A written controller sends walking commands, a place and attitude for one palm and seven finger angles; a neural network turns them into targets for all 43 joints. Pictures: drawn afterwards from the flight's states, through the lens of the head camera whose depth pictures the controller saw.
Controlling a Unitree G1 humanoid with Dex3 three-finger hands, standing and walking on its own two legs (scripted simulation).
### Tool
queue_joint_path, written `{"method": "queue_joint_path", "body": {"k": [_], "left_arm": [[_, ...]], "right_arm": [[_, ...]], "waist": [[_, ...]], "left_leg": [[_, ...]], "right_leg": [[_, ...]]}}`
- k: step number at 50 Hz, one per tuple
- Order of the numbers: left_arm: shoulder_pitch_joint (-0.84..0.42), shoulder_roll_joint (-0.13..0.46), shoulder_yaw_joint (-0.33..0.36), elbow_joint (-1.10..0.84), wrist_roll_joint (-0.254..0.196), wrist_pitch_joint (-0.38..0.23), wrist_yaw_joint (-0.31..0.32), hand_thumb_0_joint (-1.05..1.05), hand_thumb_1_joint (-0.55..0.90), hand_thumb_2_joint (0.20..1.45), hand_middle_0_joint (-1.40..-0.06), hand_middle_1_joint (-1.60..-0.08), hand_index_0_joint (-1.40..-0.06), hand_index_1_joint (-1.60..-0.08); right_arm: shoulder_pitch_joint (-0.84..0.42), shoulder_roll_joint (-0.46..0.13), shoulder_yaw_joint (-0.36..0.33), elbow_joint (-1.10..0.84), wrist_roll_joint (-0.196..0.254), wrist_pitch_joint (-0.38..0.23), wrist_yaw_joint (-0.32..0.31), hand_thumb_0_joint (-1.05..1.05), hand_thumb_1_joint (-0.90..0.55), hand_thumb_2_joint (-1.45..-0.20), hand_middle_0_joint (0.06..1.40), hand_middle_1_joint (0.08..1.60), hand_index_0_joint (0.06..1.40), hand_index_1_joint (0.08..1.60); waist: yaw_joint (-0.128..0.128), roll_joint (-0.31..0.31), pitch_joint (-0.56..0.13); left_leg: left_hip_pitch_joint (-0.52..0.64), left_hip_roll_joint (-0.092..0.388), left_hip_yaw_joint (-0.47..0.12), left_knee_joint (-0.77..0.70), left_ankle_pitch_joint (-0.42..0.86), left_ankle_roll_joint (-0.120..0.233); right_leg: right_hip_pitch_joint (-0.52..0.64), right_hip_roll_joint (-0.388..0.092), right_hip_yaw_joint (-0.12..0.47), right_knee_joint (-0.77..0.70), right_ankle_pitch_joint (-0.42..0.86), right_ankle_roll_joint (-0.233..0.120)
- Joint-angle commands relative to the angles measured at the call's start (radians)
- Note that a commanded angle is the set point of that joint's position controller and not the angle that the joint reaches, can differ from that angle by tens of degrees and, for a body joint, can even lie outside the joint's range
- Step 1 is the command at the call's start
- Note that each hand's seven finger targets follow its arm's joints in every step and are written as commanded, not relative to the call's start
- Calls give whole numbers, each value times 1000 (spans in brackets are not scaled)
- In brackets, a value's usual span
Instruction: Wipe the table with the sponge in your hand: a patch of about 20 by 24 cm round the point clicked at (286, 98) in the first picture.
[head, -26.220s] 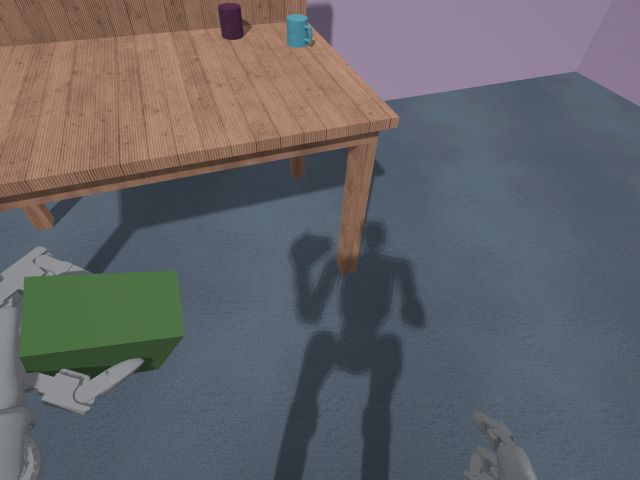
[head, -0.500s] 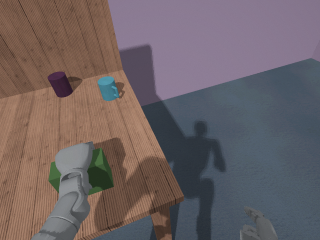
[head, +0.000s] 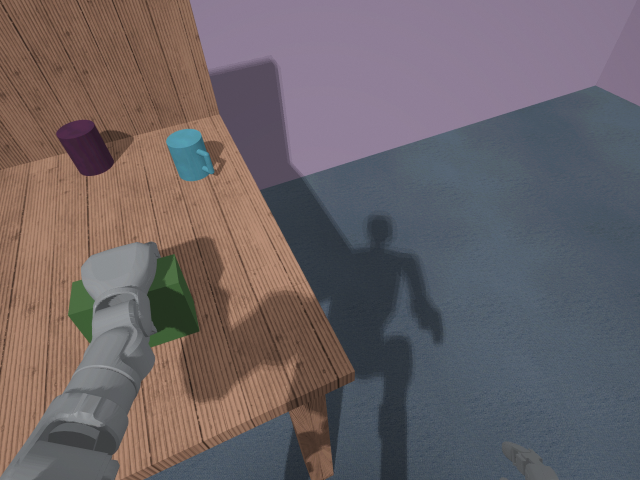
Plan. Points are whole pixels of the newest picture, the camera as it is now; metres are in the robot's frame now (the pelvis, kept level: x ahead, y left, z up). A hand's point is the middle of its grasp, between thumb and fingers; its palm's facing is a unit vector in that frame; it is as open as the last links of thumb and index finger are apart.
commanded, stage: wipe forward along the middle lane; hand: left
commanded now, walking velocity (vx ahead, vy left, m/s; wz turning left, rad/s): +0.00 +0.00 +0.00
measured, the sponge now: (143, 315) +0.34 +0.29 +0.00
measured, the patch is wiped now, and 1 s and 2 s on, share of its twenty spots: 1.00 1.00 1.00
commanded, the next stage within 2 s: slide back across to the first lane in 0.64 s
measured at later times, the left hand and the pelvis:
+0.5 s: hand (135, 271) +0.39 +0.31 +0.04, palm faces -0.08 -0.01 -1.00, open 9.8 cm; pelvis +0.00 +0.02 +0.00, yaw -1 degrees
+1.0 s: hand (125, 255) +0.42 +0.34 +0.04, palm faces -0.06 -0.03 -1.00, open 9.8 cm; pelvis +0.01 +0.03 +0.00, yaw -2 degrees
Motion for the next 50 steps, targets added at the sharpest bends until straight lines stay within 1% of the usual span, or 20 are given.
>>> {"method": "queue_joint_path", "body": {"k": [1,3,6,8,11,14,16,20,22,25,27,29,32,36,37,40,42,44,45,50], "left_arm": [[-231,161,26,-12,26,-6,19,0,100,1300,-1200,-1600,-1200,-1600],[-243,203,59,13,31,-11,25,0,100,1300,-1200,-1600,-1200,-1600],[-275,183,42,30,31,-17,33,0,100,1300,-1200,-1600,-1200,-1600],[-308,203,52,54,38,-19,39,0,100,1300,-1200,-1600,-1200,-1600],[-317,192,45,75,39,-24,45,0,100,1300,-1200,-1600,-1200,-1600],[-324,213,72,91,34,-26,47,0,100,1300,-1200,-1600,-1200,-1600],[-339,237,76,118,40,-24,50,0,100,1300,-1200,-1600,-1200,-1600],[-403,239,63,147,54,-27,54,0,100,1300,-1200,-1600,-1200,-1600],[-401,252,73,167,60,-27,56,0,100,1300,-1200,-1600,-1200,-1600],[-464,258,63,185,59,-31,54,0,100,1300,-1200,-1600,-1200,-1600],[-464,294,90,214,66,-31,58,0,100,1300,-1200,-1600,-1200,-1600],[-499,277,75,214,66,-35,54,0,100,1300,-1200,-1600,-1200,-1600],[-526,326,93,245,77,-34,55,0,100,1300,-1200,-1600,-1200,-1600],[-546,340,95,273,84,-40,52,0,100,1300,-1200,-1600,-1200,-1600],[-541,318,79,279,86,-40,50,0,100,1300,-1200,-1600,-1200,-1600],[-489,373,141,234,77,-55,47,0,100,1300,-1200,-1600,-1200,-1600],[-467,377,150,188,74,-62,50,0,100,1300,-1200,-1600,-1200,-1600],[-451,380,163,172,55,-59,50,0,100,1300,-1200,-1600,-1200,-1600],[-441,415,185,178,56,-56,54,0,100,1300,-1200,-1600,-1200,-1600],[-379,445,206,145,62,-45,50,0,100,1300,-1200,-1600,-1200,-1600]], "right_arm": [[-94,-120,-44,-140,-6,-43,1,0,-900,-900,200,300,200,300],[-80,-125,-46,-130,-7,-39,3,0,-900,-900,200,300,200,300],[-74,-123,-47,-129,-7,-35,5,0,-900,-900,200,300,200,300],[-65,-126,-48,-118,-8,-33,4,0,-900,-900,200,300,200,300],[-51,-124,-51,-113,-9,-32,8,0,-900,-900,200,300,200,300],[-48,-124,-53,-113,-9,-26,11,0,-900,-900,200,300,200,300],[-42,-129,-50,-109,-9,-23,10,0,-900,-900,200,300,200,300],[-25,-129,-51,-102,-10,-23,13,0,-900,-900,200,300,200,300],[-17,-131,-52,-103,-12,-19,15,0,-900,-900,200,300,200,300],[-4,-133,-50,-98,-11,-20,15,0,-900,-900,200,300,200,300],[8,-138,-51,-94,-13,-18,17,0,-900,-900,200,300,200,300],[11,-132,-52,-94,-12,-17,18,0,-900,-900,200,300,200,300],[33,-143,-50,-86,-15,-15,19,0,-900,-900,200,300,200,300],[56,-144,-52,-81,-16,-15,24,0,-900,-900,200,300,200,300],[59,-141,-53,-80,-16,-15,27,0,-900,-900,200,300,200,300],[68,-142,-62,-88,-18,-12,30,0,-900,-900,200,300,200,300],[62,-139,-64,-95,-16,-10,32,0,-900,-900,200,300,200,300],[40,-136,-59,-100,-11,-12,32,0,-900,-900,200,300,200,300],[46,-145,-60,-94,-12,-12,32,0,-900,-900,200,300,200,300],[28,-144,-59,-98,-10,-18,36,0,-900,-900,200,300,200,300]], "waist": [[-22,-131,-147],[-22,-132,-151],[-32,-134,-135],[-37,-143,-139],[-36,-117,-156],[-36,-142,-180],[-39,-144,-158],[-46,-95,-159],[-44,-101,-184],[-61,-102,-178],[-56,-105,-190],[-66,-105,-209],[-72,-92,-207],[-77,-59,-212],[-77,-53,-216],[-41,-48,-305],[-34,-49,-329],[-32,-42,-290],[-29,-66,-269],[-9,-23,-260]], "left_leg": [[93,-78,76,-57,3,65],[81,-76,77,-49,15,65],[76,-75,75,-53,8,66],[71,-74,76,-51,2,66],[76,-74,76,-49,14,67],[69,-70,74,-48,39,66],[56,-72,77,-45,18,68],[65,-69,71,-49,16,66],[61,-70,72,-43,24,66],[56,-67,69,-43,14,66],[44,-67,68,-36,22,67],[50,-64,65,-38,34,66],[37,-64,69,-30,28,67],[36,-62,67,-23,36,67],[40,-61,67,-21,42,66],[75,-59,63,-18,108,68],[90,-59,67,-19,136,70],[86,-59,64,-42,119,70],[84,-60,64,-43,112,71],[114,-64,64,-66,128,72]], "right_leg": [[2,21,17,-169,98,-15],[8,21,21,-164,126,-16],[-12,22,12,-163,113,-15],[-20,22,14,-164,102,-14],[-22,24,10,-156,115,-17],[1,24,8,-151,156,-16],[-17,24,9,-155,126,-13],[-50,28,-1,-144,106,-20],[-45,28,2,-142,115,-20],[-61,30,-1,-138,104,-18],[-62,31,-1,-134,113,-20],[-58,31,-2,-132,127,-20],[-74,32,0,-129,121,-18],[-95,36,-3,-122,124,-21],[-98,36,-4,-121,130,-22],[-29,39,-4,-106,194,-27],[1,39,-4,-108,232,-26],[7,39,-7,-124,207,-25],[7,40,-12,-126,198,-23],[31,41,-16,-137,192,-28]]}}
